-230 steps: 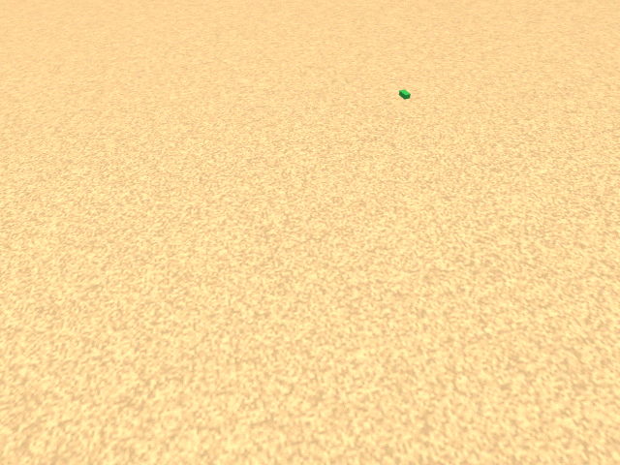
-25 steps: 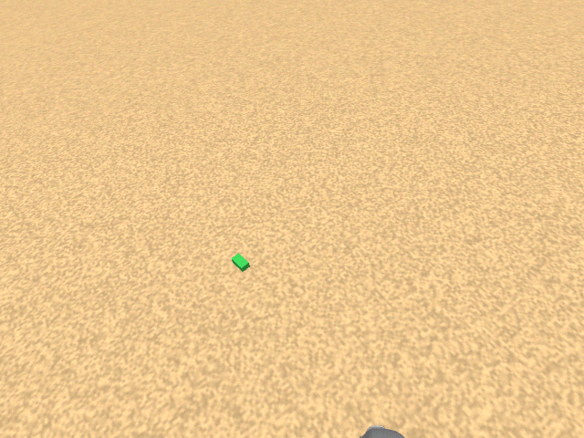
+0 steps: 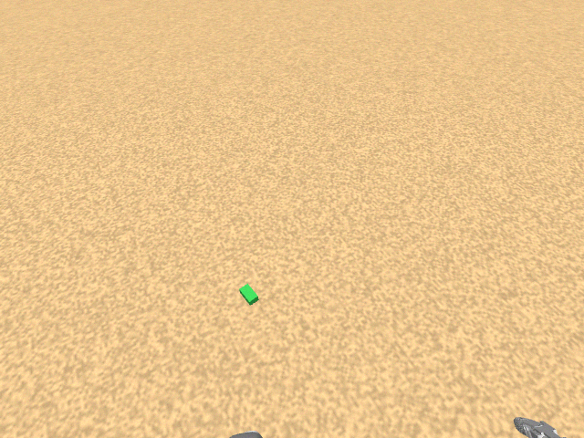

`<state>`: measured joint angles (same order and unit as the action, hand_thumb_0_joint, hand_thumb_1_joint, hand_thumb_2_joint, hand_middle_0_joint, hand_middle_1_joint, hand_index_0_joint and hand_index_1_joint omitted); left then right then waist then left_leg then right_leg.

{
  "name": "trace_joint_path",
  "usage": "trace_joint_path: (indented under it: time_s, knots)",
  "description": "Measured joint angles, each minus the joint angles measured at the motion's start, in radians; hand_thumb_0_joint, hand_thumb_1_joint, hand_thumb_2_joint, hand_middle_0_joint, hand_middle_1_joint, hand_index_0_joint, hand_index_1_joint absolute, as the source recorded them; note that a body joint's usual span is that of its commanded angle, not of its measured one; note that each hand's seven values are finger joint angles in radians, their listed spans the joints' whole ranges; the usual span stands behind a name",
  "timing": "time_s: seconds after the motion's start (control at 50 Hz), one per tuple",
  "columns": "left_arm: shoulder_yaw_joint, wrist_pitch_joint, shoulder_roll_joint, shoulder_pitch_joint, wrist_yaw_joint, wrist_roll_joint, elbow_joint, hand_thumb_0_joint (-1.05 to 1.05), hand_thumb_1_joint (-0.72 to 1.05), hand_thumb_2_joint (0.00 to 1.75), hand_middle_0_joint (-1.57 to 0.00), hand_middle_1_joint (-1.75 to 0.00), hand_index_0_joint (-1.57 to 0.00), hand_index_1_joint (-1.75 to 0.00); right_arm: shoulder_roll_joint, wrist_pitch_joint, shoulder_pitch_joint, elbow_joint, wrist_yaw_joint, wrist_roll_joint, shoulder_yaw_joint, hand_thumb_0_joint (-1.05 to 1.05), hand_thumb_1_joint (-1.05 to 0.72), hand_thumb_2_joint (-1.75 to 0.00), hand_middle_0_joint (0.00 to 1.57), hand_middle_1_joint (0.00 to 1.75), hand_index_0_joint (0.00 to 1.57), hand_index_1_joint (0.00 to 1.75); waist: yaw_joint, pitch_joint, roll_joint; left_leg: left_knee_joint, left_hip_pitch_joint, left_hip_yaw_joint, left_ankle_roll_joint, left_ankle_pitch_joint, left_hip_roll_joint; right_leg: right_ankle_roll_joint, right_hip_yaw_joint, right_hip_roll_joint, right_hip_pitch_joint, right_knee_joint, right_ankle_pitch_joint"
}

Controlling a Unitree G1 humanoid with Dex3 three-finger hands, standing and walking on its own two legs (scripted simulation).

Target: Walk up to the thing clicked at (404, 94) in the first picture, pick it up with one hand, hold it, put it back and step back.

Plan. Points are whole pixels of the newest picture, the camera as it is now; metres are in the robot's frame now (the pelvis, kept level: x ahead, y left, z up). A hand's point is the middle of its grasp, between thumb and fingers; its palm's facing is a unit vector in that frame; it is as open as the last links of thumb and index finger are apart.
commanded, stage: walk up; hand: left
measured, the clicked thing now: (248, 294) +0.73 +0.22 -0.74
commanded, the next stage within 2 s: none
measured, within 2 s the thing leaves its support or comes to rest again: neither
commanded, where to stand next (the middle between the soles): +0.31 -0.01 m, yaw -3 degrees
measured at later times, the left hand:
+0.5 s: hand (145, 387) +0.22 +0.26 -0.10, palm faces -0.02 -0.89 -0.45, open 7.4 cm
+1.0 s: hand (154, 341) +0.31 +0.29 -0.15, palm faces -0.08 -0.92 -0.39, open 7.4 cm
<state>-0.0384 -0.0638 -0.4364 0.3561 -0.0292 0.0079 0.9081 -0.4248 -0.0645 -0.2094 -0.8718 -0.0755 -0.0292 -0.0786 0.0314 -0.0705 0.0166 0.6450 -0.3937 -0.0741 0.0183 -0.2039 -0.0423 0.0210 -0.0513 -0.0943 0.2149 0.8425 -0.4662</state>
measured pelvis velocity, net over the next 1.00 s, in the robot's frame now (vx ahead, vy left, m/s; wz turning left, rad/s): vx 0.25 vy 0.02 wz -0.05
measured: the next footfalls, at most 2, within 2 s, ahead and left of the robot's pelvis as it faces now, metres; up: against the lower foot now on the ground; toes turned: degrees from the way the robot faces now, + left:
right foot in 0.32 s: +0.25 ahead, -0.14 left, +0.00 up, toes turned -6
left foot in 0.70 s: +0.35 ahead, +0.15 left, +0.00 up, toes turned -1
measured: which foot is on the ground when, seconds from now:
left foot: down 0.00-0.34, up 0.36-0.68, down 0.70-1.00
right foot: up 0.00-0.30, down 0.32-0.72, up 0.74-0.94, down 0.96-1.00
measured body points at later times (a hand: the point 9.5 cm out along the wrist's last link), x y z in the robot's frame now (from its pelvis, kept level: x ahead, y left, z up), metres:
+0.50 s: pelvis +0.16 -0.02 +0.01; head +0.17 -0.05 +0.46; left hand +0.22 +0.31 -0.07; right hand +0.22 -0.34 -0.12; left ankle +0.18 +0.12 -0.66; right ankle +0.21 -0.14 -0.72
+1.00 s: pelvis +0.25 +0.02 +0.00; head +0.27 +0.02 +0.45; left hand +0.31 +0.34 -0.12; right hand +0.32 -0.31 -0.11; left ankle +0.31 +0.15 -0.72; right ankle +0.28 -0.11 -0.72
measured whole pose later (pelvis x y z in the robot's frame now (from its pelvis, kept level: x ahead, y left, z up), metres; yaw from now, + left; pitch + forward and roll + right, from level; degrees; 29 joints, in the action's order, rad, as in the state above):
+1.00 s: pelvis +0.25 +0.02 +0.00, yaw -3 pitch -2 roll -1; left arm -0.03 -0.04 -0.39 0.26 0.00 0.03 0.99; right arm -0.41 -0.01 -0.19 -0.92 -0.02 -0.01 -0.03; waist 0.00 -0.08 -0.01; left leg 0.73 -0.38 -0.04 -0.01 -0.31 -0.08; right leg 0.01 -0.04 -0.02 0.34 0.70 -0.31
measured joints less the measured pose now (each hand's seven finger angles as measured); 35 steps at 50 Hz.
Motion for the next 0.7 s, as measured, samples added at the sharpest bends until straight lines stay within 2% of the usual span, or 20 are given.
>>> trace_joint_path:
  time_s: [0.04, 0.08, 0.12, 0.2, 0.26, 0.32, 0.34, 0.36, 0.4, 0.44, 0.5, 0.6, 0.7]
  knots:
    - [0.009, 0.013, 0.002, -0.019, 0.006, -0.005, 0.015, 0.01, 0.91, 0.9, -0.21, -0.3, -0.2, -0.3, 0.01, -0.005, -0.006, 0.013, 0.009, 0.015, 0.004, 0.0, -0.91, -0.9, 0.2, 0.3, 0.2, 0.3, -0.016, -0.004, 0.005, 0.004, 0.023, 0.001, 0.005, -0.032, 0.002, 0.017, 0.051, 0.037, 0.093, 0.192, -0.001]
    - [0.012, 0.011, -0.002, -0.033, 0.005, -0.011, 0.017, 0.01, 0.91, 0.9, -0.2, -0.3, -0.2, -0.3, 0.024, -0.005, -0.019, 0.019, 0.017, 0.021, 0.015, 0.0, -0.9, -0.9, 0.2, 0.3, 0.2, 0.3, -0.023, -0.006, 0.023, -0.039, 0.068, -0.007, 0.005, -0.034, 0.009, 0.021, 0.068, 0.043, 0.167, 0.252, 0.041]
    - [0.01, 0.004, -0.002, -0.042, -0.001, -0.012, 0.013, 0.01, 0.91, 0.9, -0.2, -0.3, -0.2, -0.3, 0.03, -0.006, -0.034, 0.02, 0.021, 0.021, 0.025, 0.0, -0.9, -0.9, 0.2, 0.3, 0.2, 0.3, -0.028, -0.006, 0.032, -0.08, 0.108, -0.014, 0.006, -0.033, 0.013, 0.013, 0.057, 0.029, 0.219, 0.212, 0.074]
    - [0.004, 0.003, 0.007, -0.059, -0.016, -0.005, 0.005, 0.01, 0.91, 0.9, -0.2, -0.3, -0.2, -0.3, 0.024, -0.003, -0.064, 0.023, 0.021, 0.013, 0.03, 0.0, -0.9, -0.9, 0.21, 0.3, 0.2, 0.3, -0.041, -0.011, 0.023, -0.12, 0.167, -0.024, 0.009, -0.056, 0.014, -0.008, 0.029, 0.002, 0.263, 0.025, 0.118]
    - [0.0, -0.002, 0.016, -0.069, -0.022, 0.0, 0.005, 0.01, 0.91, 0.9, -0.2, -0.3, -0.2, -0.3, 0.011, 0.006, -0.085, 0.026, 0.017, 0.011, 0.028, 0.0, -0.9, -0.9, 0.21, 0.3, 0.2, 0.3, -0.054, -0.013, 0.003, -0.109, 0.197, -0.027, -0.001, -0.094, 0.009, -0.011, 0.015, 0.003, 0.25, -0.116, 0.182]
    - [-0.006, -0.018, 0.014, -0.065, -0.021, 0.005, 0.001, 0.01, 0.91, 0.9, -0.2, -0.3, -0.2, -0.3, -0.003, 0.025, -0.109, 0.028, 0.015, 0.014, 0.027, 0.0, -0.9, -0.9, 0.21, 0.3, 0.2, 0.3, -0.059, -0.002, -0.021, -0.025, 0.2, -0.023, -0.011, -0.177, -0.005, -0.005, 0.001, 0.029, 0.186, -0.235, 0.254]
    - [-0.011, -0.026, 0.016, -0.066, -0.016, 0.008, -0.001, 0.01, 0.91, 0.9, -0.21, -0.3, -0.2, -0.3, -0.01, 0.031, -0.115, 0.025, 0.017, 0.014, 0.026, 0.0, -0.9, -0.9, 0.21, 0.3, 0.2, 0.3, -0.056, -0.001, -0.041, 0.037, 0.186, -0.013, 0.003, -0.217, -0.022, -0.003, -0.007, 0.045, 0.177, -0.229, 0.29]
    - [-0.015, -0.033, 0.02, -0.067, -0.009, 0.01, -0.006, 0.01, 0.91, 0.9, -0.21, -0.3, -0.2, -0.3, -0.013, 0.04, -0.113, 0.017, 0.02, 0.014, 0.024, 0.0, -0.9, -0.9, 0.21, 0.3, 0.2, 0.3, -0.052, -0.002, -0.061, 0.13, 0.155, 0.018, 0.012, -0.252, -0.025, -0.002, -0.017, 0.056, 0.179, -0.198, 0.271]
    - [-0.01, -0.038, 0.027, -0.067, -0.001, 0.006, -0.016, 0.01, 0.91, 0.9, -0.21, -0.3, -0.2, -0.3, -0.012, 0.061, -0.1, -0.001, 0.026, 0.011, 0.025, 0.01, -0.9, -0.9, 0.2, 0.3, 0.2, 0.3, -0.038, -0.004, -0.074, 0.311, 0.079, 0.059, 0.013, -0.288, 0.003, 0.007, -0.02, 0.058, 0.169, -0.174, 0.231]
    - [-0.003, -0.037, 0.038, -0.067, 0.003, 0.002, -0.023, 0.0, 0.91, 0.9, -0.21, -0.3, -0.2, -0.3, -0.017, 0.066, -0.088, -0.011, 0.025, 0.013, 0.024, 0.01, -0.9, -0.9, 0.2, 0.3, 0.2, 0.3, -0.028, -0.006, -0.093, 0.399, 0.008, 0.072, 0.011, -0.253, 0.008, 0.012, -0.027, 0.057, 0.134, -0.206, 0.225]
    - [0.002, -0.04, 0.044, -0.051, 0.007, 0.0, -0.033, 0.0, 0.91, 0.9, -0.21, -0.3, -0.2, -0.3, -0.02, 0.061, -0.074, -0.011, 0.017, 0.008, 0.02, 0.01, -0.91, -0.9, 0.2, 0.3, 0.2, 0.3, -0.015, -0.008, -0.106, 0.384, -0.07, 0.076, -0.002, -0.192, -0.014, 0.004, -0.03, 0.055, 0.083, -0.263, 0.231]
    - [0.002, -0.031, 0.024, -0.016, 0.014, 0.008, -0.036, 0.0, 0.9, 0.9, -0.21, -0.3, -0.2, -0.3, -0.012, 0.064, -0.047, -0.009, 0.011, 0.002, 0.014, 0.01, -0.91, -0.9, 0.2, 0.3, 0.2, 0.3, 0.002, -0.009, -0.086, 0.201, -0.107, 0.074, -0.02, -0.12, -0.05, -0.016, -0.018, 0.041, 0.038, -0.281, 0.202]
    - [0.016, 0.003, 0.008, -0.019, 0.023, 0.002, -0.017, 0.01, 0.9, 0.9, -0.21, -0.3, -0.2, -0.3, -0.009, 0.047, -0.014, -0.023, 0.031, 0.01, 0.015, 0.0, -0.91, -0.9, 0.2, 0.3, 0.2, 0.3, 0.008, -0.009, -0.057, -0.019, -0.013, 0.052, -0.013, 0.029, -0.029, -0.048, 0.002, 0.018, 0.059, -0.163, 0.106]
